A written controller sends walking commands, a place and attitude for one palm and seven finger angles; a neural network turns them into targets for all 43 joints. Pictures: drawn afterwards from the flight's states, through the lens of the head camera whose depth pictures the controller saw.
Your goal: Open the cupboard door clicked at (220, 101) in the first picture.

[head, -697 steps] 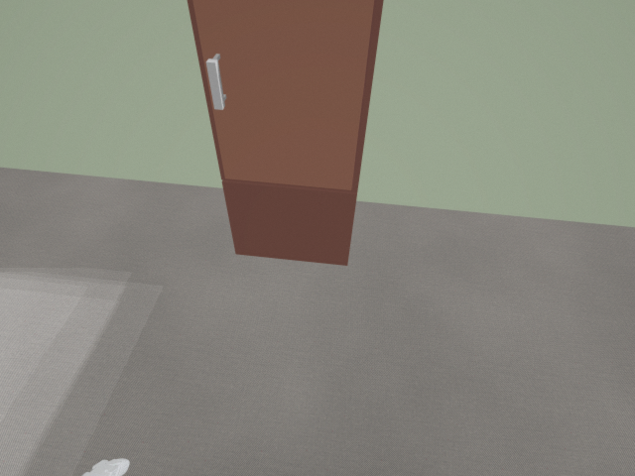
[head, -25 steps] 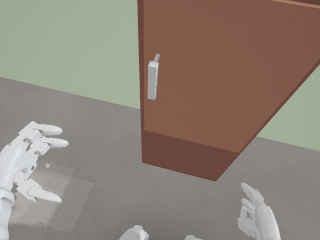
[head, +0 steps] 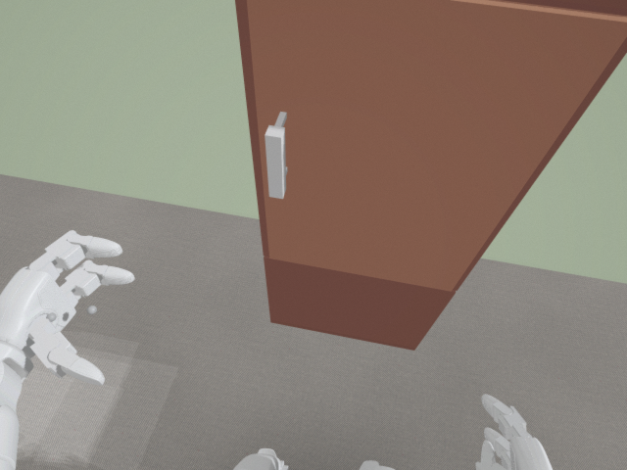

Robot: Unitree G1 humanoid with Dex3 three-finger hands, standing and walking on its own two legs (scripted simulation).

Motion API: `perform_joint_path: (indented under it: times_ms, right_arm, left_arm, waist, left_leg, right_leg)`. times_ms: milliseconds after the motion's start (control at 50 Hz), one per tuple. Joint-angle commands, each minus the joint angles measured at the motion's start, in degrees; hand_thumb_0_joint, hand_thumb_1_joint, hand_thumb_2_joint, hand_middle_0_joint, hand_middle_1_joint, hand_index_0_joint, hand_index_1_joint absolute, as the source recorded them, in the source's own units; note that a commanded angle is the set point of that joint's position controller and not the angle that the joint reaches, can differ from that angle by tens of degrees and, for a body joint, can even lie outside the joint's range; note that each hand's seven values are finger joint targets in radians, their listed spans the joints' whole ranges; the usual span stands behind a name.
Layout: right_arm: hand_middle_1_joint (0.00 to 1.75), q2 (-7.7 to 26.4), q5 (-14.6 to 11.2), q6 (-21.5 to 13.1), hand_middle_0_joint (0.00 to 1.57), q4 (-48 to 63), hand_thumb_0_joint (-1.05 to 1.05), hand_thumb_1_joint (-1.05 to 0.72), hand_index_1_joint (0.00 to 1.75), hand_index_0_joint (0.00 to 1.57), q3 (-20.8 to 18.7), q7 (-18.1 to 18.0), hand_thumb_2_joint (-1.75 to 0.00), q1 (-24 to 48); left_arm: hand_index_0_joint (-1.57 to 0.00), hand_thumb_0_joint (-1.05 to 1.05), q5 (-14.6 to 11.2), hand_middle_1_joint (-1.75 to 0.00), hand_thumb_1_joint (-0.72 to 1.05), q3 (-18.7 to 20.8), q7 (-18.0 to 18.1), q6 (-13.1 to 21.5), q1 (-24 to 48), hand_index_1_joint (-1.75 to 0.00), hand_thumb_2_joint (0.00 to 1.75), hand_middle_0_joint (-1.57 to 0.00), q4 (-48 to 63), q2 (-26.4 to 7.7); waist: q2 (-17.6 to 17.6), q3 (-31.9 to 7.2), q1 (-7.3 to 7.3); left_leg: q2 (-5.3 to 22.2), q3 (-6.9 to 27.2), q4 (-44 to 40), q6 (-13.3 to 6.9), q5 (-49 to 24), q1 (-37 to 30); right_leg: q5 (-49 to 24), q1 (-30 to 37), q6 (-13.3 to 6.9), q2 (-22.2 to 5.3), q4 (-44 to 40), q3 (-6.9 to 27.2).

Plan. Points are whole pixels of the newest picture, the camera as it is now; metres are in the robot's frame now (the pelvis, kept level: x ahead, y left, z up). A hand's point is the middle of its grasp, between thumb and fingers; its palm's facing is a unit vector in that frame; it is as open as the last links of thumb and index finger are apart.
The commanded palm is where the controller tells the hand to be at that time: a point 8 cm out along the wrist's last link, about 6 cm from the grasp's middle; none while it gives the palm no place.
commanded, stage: raise the hand with hooked fingers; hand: left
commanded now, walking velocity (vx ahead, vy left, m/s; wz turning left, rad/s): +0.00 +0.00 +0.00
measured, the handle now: (279, 155) +0.56 +0.09 +0.06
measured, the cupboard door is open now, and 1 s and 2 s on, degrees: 0 0 0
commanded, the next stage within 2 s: move the hooked fingers beside the handle in 0.30 s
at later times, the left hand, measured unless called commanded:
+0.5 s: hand (85, 311) +0.28 +0.28 +0.07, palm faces -0.11 -0.99 -0.02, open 14.0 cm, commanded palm +0.27 +0.31 +0.08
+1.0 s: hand (155, 251) +0.36 +0.22 +0.07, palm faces -0.14 -0.99 -0.01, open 14.0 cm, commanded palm +0.35 +0.27 +0.07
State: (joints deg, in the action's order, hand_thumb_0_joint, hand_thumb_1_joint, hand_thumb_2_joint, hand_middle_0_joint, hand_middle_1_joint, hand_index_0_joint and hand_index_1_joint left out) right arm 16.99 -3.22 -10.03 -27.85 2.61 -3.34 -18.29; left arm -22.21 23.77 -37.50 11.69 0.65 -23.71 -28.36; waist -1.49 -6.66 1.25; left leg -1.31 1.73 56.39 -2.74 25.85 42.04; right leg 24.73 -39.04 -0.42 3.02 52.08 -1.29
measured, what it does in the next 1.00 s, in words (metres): stands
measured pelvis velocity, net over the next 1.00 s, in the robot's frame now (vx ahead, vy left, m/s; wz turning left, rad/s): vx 0.01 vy -0.01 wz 0.00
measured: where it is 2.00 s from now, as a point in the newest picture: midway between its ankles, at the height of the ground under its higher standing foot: outside the picture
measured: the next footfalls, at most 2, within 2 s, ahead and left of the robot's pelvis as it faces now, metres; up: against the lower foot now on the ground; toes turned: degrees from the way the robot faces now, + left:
none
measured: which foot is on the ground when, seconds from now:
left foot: down 0.00-1.00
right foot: down 0.00-1.00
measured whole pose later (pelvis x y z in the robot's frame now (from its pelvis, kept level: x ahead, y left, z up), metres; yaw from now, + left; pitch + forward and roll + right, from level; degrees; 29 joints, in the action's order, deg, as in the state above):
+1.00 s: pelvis +0.01 -0.01 +0.00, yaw +0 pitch +14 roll -2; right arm 15.9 -2.8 -5.1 -30.3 2.9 -3.1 -19.0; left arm -17.1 18.9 -30.1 13.7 16.9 -34.3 -25.3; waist -0.8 -6.7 2.8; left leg -1.4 1.4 56.4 -2.3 26.4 43.5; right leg 25.7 -41.0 -0.7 2.9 53.2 -0.9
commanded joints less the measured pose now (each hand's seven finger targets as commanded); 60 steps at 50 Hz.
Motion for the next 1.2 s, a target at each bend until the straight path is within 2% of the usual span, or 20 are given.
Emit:
perform_joint_path:
  times_ms: [0, 60, 100, 180, 240, 340, 420, 480, 560, 620, 660, 740, 780, 880, 900, 940, 980, 1040, 1080, 1180]
  right_arm:
    - [0.3, 8.43, -0.06, -3.2, 0.2, 8.44, 0.0, -0.9, 0.3, 0.2, -4.21, -0.39, -0.9, 2.6]
    - [0.3, 8.21, 0.01, -3.32, 0.2, 8.24, 0.0, -0.9, 0.3, 0.2, -3.93, -0.38, -0.9, 2.8]
    - [0.3, 8.06, -0.25, -3.34, 0.2, 8.12, 0.0, -0.9, 0.3, 0.2, -4.02, -0.42, -0.9, 2.92]
    - [0.3, 8.24, -0.29, -3.24, 0.2, 8.22, 0.0, -0.9, 0.3, 0.2, -3.94, -0.42, -0.9, 2.98]
    - [0.3, 8.48, -0.19, -3.19, 0.2, 8.25, 0.0, -0.9, 0.3, 0.2, -3.87, -0.73, -0.9, 2.91]
    - [0.3, 8.51, -0.08, -3.48, 0.2, 8.37, 0.0, -0.9, 0.3, 0.2, -3.82, -0.8, -0.9, 2.91]
    - [0.3, 8.65, -0.27, -3.47, 0.2, 7.58, 0.0, -0.9, 0.3, 0.2, -3.83, -1.01, -0.9, 2.84]
    - [0.3, 8.47, -0.28, -3.64, 0.2, 7.39, 0.0, -0.9, 0.3, 0.2, -3.74, -1.22, -0.9, 2.8]
    - [0.3, 8.72, -0.15, -3.2, 0.2, 6.09, 0.0, -0.9, 0.3, 0.2, -3.71, -1.63, -0.9, 2.39]
    - [0.3, 8.44, -0.15, -2.5, 0.2, 6.19, 0.0, -0.9, 0.3, 0.2, -3.59, -1.46, -0.9, 2.49]
    - [0.3, 8.49, 0.06, -1.75, 0.2, 5.94, 0.0, -0.9, 0.3, 0.2, -3.47, -1.38, -0.9, 2.1]
    - [0.3, 8.19, 0.36, -0.39, 0.2, 6.32, 0.0, -0.9, 0.3, 0.2, -3.47, -0.74, -0.9, 1.27]
    - [0.3, 8.05, 0.21, 0.35, 0.2, 6.17, 0.0, -0.9, 0.3, 0.2, -3.71, -0.46, -0.9, 0.82]
    - [0.3, 8.27, 0.19, 1.97, 0.2, 5.47, 0.0, -0.9, 0.3, 0.2, -3.97, -0.24, -0.9, -0.57]
    - [0.3, 8.1, 0.16, 2.26, 0.2, 5.2, 0.0, -0.9, 0.3, 0.2, -3.94, -0.22, -0.9, -0.57]
    - [0.3, 8.37, 0.31, 2.82, 0.2, 4.74, 0.0, -0.9, 0.3, 0.2, -3.92, -0.34, -0.9, -0.9]
    - [0.3, 8.27, 0.23, 3.45, 0.2, 3.79, 0.0, -0.9, 0.3, 0.2, -3.96, -0.44, -0.9, -1.47]
    - [0.3, 8.06, 0.25, 3.71, 0.2, 3.41, 0.0, -0.9, 0.3, 0.2, -4.03, -0.48, -0.9, -1.77]
    - [0.3, 8.13, 0.35, 4.1, 0.2, 2.55, 0.0, -0.9, 0.3, 0.2, -4.15, -0.32, -0.9, -2.35]
    - [0.3, 8.27, 0.4, 5.56, 0.2, 1.23, 0.0, -0.9, 0.3, 0.2, -4.11, -0.11, -0.9, -3.38]
  left_arm:
    - [-0.3, 0.0, -2.92, -1.2, -0.5, 8.3, 1.23, 7.1, 11.99, -1.2, 0.3, -0.3, 12.23, -15.67]
    - [-0.3, 0.0, -2.25, -1.2, -0.5, 7.98, 1.46, 7.66, 12.9, -1.2, 0.3, -0.3, 13.02, -16.1]
    - [-0.3, 0.0, -1.76, -1.2, -0.5, 6.76, 1.23, 7.04, 11.13, -1.2, 0.3, -0.3, 12.58, -14.98]
    - [-0.3, 0.0, -1.56, -1.2, -0.5, 6.3, 0.57, 5.25, 10.79, -1.2, 0.3, -0.3, 12.41, -15.08]
    - [-0.3, 0.0, -2.04, -1.2, -0.5, 6.62, 0.6, 4.8, 12.09, -1.2, 0.3, -0.3, 11.43, -15.18]
    - [-0.3, 0.0, -2.42, -1.2, -0.5, 6.52, 0.32, 5.44, 12.92, -1.2, 0.3, -0.3, 10.47, -14.53]
    - [-0.3, 0.0, -1.54, -1.2, -0.5, 4.53, -0.19, 5.44, 16.81, -1.2, 0.3, -0.3, 9.75, -13.81]
    - [-0.3, 0.0, -1.22, -1.2, -0.5, -0.16, 0.04, 5.45, 21.52, -1.2, 0.3, -0.3, 11.06, -9.81]
    - [-0.3, 0.0, 0.51, -1.2, -0.5, -0.29, 2.44, 5.41, 26.78, -1.2, 0.3, -0.3, 10.59, -11.31]
    - [-0.3, 0.0, 1.59, -1.2, -0.5, -0.71, 4.51, 5.02, 26.06, -1.2, 0.3, -0.3, 9.57, -10.79]
    - [-0.3, 0.0, 2.3, -1.2, -0.5, 1.32, 5.92, 4.92, 28.07, -1.2, 0.3, -0.3, 8.43, -13.01]
    - [-0.3, 0.0, 2.72, -1.2, -0.5, 1.05, 7.38, 4.66, 26.98, -1.2, 0.3, -0.3, 6.28, -11.75]
    - [-0.3, 0.0, 3.06, -1.2, -0.5, 0.02, 7.54, 4.87, 27.58, -1.2, 0.3, -0.3, 5.93, -10.71]
    - [-0.3, 0.0, 3.07, -1.2, -0.5, -0.16, 7.45, 5.21, 29.62, -1.2, 0.3, -0.3, 2.21, -10.53]
    - [-0.3, 0.0, 3.17, -1.2, -0.5, -1.17, 7.35, 5.33, 30.95, -1.2, 0.3, -0.3, 1.48, -9.52]
    - [-0.3, 0.0, 3.18, -1.2, -0.5, -0.23, 7.33, 5.74, 33.77, -1.2, 0.3, -0.3, 0.06, -10.86]
    - [-0.3, 0.0, 4.05, -1.2, -0.5, -0.64, 7.5, 6.42, 38.2, -1.2, 0.3, -0.3, -2.07, -11.38]
    - [-0.3, 0.0, 4.44, -1.2, -0.5, -2.62, 7.77, 8.05, 42.74, -1.2, 0.3, -0.3, -1.21, -9.97]
    - [-0.3, 0.0, 4.96, -1.2, -0.5, -1.66, 8.04, 8.65, 43.66, -1.2, 0.3, -0.3, -2.76, -11.47]
    - [-0.3, 0.0, 6.21, -1.2, -0.5, -0.82, 8.89, 8.33, 46.96, -1.2, 0.3, -0.3, -10.01, -12.8]
  waist:
    - [-2.28, -13.63, -0.64]
    - [-7.25, -14.29, -1.01]
    - [-8.07, -13.72, -0.92]
    - [-7.0, -13.03, -0.46]
    - [-4.22, -11.09, -0.22]
    - [-4.01, -12.39, -0.5]
    - [-4.87, -12.2, 0.55]
    - [-6.06, -13.33, 1.41]
    - [-5.84, -14.04, 1.57]
    - [-6.76, -13.74, 1.03]
    - [-6.46, -15.04, 0.64]
    - [-4.83, -17.34, -0.25]
    - [-5.28, -17.88, 0.25]
    - [-1.3, -16.98, 1.42]
    - [-1.71, -16.44, 1.82]
    - [-2.1, -16.13, 1.72]
    - [-1.64, -16.24, 2.8]
    - [-4.85, -19.06, 2.99]
    - [-5.56, -20.98, 2.78]
    - [-3.43, -20.18, 3.02]
  left_leg:
    - [1.19, 1.58, -8.81, 1.04, -13.11, -9.95]
    - [1.28, 1.85, -9.44, 1.47, -13.3, -11.7]
    - [1.29, 1.84, -9.66, 1.34, -13.29, -12.05]
    - [1.34, 2.01, -9.7, 1.17, -13.28, -11.8]
    - [1.3, 2.21, -9.46, 1.14, -12.6, -10.25]
    - [1.19, 2.18, -9.04, 1.31, -12.99, -10.53]
    - [1.38, 2.53, -8.96, 1.34, -11.83, -11.04]
    - [1.53, 3.37, -9.08, 1.6, -11.5, -13.61]
    - [1.78, 4.51, -9.62, 2.03, -9.68, -14.46]
    - [1.87, 4.72, -10.57, 2.34, -9.38, -14.8]
    - [1.83, 4.52, -10.3, 2.59, -11.86, -14.69]
    - [1.65, 3.52, -9.28, 2.51, -17.93, -14.37]
    - [1.86, 2.89, -8.96, 2.58, -19.88, -14.88]
    - [1.7, 1.58, -7.98, 1.68, -19.66, -11.59]
    - [1.6, 1.3, -7.86, 1.46, -18.88, -11.25]
    - [1.37, 1.12, -7.28, 1.37, -18.46, -10.0]
    - [1.54, 1.09, -7.1, 1.16, -17.07, -9.7]
    - [1.53, 1.39, -6.34, 1.28, -19.14, -12.48]
    - [1.68, 1.61, -6.2, 1.42, -20.18, -13.62]
    - [1.64, 1.27, -5.75, 1.2, -19.39, -10.87]
  right_leg:
    - [-8.17, 4.58, -1.85, -0.06, -6.47, -0.02]
    - [-7.7, 4.09, -2.24, -0.18, -5.92, -0.23]
    - [-8.02, 3.85, -2.11, -0.37, -6.37, -0.2]
    - [-8.48, 3.72, -1.92, -0.18, -6.69, -0.34]
    - [-7.98, 3.58, -2.15, 0.19, -6.73, -0.5]
    - [-8.47, 3.66, -2.2, 0.16, -6.23, -0.49]
    - [-7.67, 1.68, -1.91, -0.16, -5.99, -0.62]
    - [-7.09, -0.38, -1.94, -0.14, -5.4, -1.07]
    - [-5.54, -2.02, -2.15, -0.39, -4.89, -1.24]
    - [-5.5, -1.89, -2.17, -0.83, -4.93, -1.37]
    - [-6.73, -0.51, -2.34, -0.71, -4.58, -1.31]
    - [-11.34, 2.67, -2.36, -0.64, -4.24, -1.15]
    - [-13.15, 2.69, -1.98, -0.7, -4.29, -0.98]
    - [-16.07, 4.25, -1.56, -0.54, -4.59, -0.27]
    - [-16.0, 3.95, -1.5, -0.58, -4.81, -0.05]
    - [-16.13, 4.33, -1.83, -0.53, -4.51, 0.23]
    - [-15.49, 3.52, -1.49, -0.57, -4.66, 0.64]
    - [-16.07, 2.41, -1.86, -0.53, -3.94, 0.8]
    - [-16.72, 2.76, -1.74, -0.55, -3.82, 0.87]
    - [-17.27, 2.96, -1.6, -0.64, -3.6, 1.04]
